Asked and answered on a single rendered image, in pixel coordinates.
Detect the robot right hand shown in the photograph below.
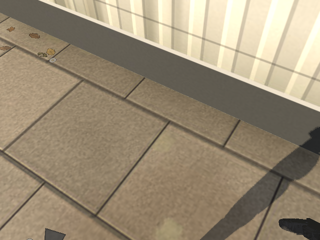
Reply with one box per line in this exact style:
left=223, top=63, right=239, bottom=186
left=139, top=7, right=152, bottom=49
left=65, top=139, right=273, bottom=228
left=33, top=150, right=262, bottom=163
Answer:
left=279, top=218, right=320, bottom=240

